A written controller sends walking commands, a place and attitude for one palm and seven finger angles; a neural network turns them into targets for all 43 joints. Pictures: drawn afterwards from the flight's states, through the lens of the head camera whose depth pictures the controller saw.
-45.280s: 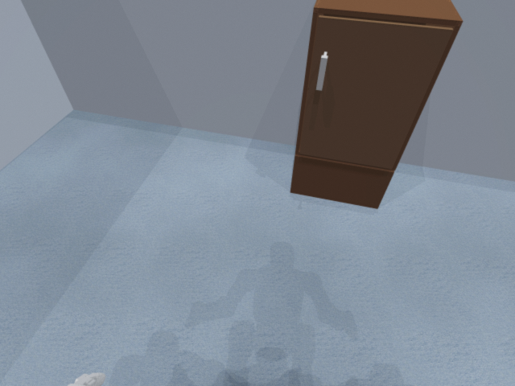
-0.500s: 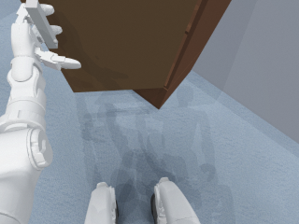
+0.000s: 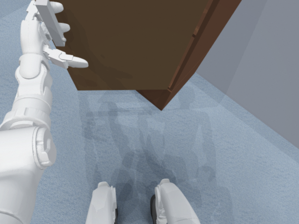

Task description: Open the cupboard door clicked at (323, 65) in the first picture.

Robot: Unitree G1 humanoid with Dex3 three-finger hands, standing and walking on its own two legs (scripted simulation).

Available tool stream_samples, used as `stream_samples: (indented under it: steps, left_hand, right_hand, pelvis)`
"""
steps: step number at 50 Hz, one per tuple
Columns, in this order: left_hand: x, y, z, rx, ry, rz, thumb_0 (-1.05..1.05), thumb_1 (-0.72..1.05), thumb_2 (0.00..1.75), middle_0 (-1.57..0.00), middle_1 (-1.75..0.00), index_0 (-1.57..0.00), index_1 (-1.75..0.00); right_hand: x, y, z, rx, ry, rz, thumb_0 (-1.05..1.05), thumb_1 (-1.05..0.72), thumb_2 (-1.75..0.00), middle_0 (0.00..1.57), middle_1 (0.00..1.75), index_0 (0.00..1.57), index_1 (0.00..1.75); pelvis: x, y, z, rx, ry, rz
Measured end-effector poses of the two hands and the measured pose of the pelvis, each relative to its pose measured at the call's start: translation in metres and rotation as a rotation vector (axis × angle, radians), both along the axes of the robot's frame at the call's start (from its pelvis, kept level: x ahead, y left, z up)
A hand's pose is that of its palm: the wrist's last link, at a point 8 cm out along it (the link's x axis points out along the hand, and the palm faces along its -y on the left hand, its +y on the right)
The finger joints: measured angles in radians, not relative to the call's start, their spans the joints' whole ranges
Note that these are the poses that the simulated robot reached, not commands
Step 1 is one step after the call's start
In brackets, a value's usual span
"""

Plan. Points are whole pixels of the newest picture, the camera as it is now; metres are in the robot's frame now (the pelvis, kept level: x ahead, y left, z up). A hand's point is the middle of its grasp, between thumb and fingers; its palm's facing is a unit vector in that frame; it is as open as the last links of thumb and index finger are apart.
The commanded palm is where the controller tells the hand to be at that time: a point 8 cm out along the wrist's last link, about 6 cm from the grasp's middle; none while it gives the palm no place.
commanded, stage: close the thumb around the handle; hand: left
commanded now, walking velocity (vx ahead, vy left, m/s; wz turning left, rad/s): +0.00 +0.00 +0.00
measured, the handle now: (53, 18) +0.61 +0.19 +0.07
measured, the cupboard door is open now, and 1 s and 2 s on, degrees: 44 44 84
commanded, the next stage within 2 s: pull the door open along its arc in 0.76 s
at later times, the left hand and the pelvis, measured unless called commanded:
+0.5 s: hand (63, 39) +0.56 +0.16 +0.06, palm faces +0.04 -1.00 -0.02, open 9.0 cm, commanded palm +0.54 +0.17 +0.06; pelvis +0.00 +0.01 +0.00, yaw +0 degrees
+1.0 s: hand (62, 38) +0.56 +0.17 +0.06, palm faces +0.02 -1.00 -0.02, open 5.8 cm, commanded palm +0.53 +0.19 +0.06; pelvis +0.00 +0.01 +0.00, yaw -1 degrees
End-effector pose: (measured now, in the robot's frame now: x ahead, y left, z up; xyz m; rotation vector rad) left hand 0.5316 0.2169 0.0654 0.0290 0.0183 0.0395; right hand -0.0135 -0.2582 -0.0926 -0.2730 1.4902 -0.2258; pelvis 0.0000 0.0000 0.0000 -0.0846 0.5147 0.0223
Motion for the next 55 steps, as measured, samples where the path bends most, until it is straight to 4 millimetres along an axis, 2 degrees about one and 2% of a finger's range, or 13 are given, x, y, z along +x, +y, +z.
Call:
stream_samples:
  steps: [7,12,23,31,35,50,55]
  left_hand:
    - [0.002,0.0,-0.001,-0.004,0.004,-0.001,-0.01,-0.48,0.31,-0.28,-1.2,-0.25,-1.2]
    - [0.003,0.0,-0.001,-0.006,-0.002,-0.002,-0.01,-0.36,0.36,-0.29,-1.21,-0.27,-1.21]
    - [0.003,0.001,-0.001,-0.007,0.0,0.006,0.0,0.15,0.58,-0.31,-1.27,-0.29,-1.27]
    - [0.004,0.002,-0.001,-0.008,0.0,0.001,0.0,0.58,0.77,-0.34,-1.31,-0.33,-1.31]
    - [0.005,0.003,-0.002,-0.011,-0.003,-0.003,0.01,0.73,0.83,-0.36,-1.33,-0.34,-1.33]
    - [0.005,0.003,-0.002,-0.013,-0.001,-0.018,0.01,0.73,0.81,-0.35,-1.34,-0.34,-1.35]
    - [-0.002,0.003,-0.002,-0.02,-0.004,-0.023,0.01,0.74,0.79,-0.35,-1.34,-0.34,-1.35]
  right_hand:
    - [-0.001,0.006,-0.001,0.008,0.005,-0.002,0.0,-0.9,-0.9,0.2,0.3,0.2,0.3]
    - [-0.004,0.01,-0.002,0.01,0.011,-0.009,0.0,-0.9,-0.9,0.2,0.3,0.2,0.3]
    - [-0.011,0.016,0.0,0.017,0.028,-0.023,0.0,-0.9,-0.9,0.2,0.3,0.2,0.3]
    - [-0.01,0.015,0.003,0.009,0.027,-0.022,0.0,-0.9,-0.9,0.2,0.3,0.21,0.3]
    - [-0.008,0.014,0.003,0.003,0.023,-0.022,0.0,-0.9,-0.9,0.2,0.3,0.21,0.3]
    - [-0.001,0.013,0.002,0.005,-0.01,-0.038,0.0,-0.9,-0.9,0.2,0.3,0.2,0.3]
    - [0.002,0.014,0.003,0.017,-0.026,-0.053,0.0,-0.9,-0.9,0.2,0.3,0.2,0.3]
  pelvis:
    - [0.0,0.003,0.0,-0.001,0.002,0.0]
    - [0.0,0.005,-0.001,-0.003,0.005,-0.001]
    - [0.001,0.009,0.0,-0.005,0.004,-0.004]
    - [0.002,0.009,0.001,-0.005,0.003,-0.004]
    - [0.003,0.009,0.001,-0.006,0.005,-0.005]
    - [0.005,0.009,0.002,-0.001,-0.001,-0.022]
    - [0.006,0.008,0.005,0.007,-0.009,-0.033]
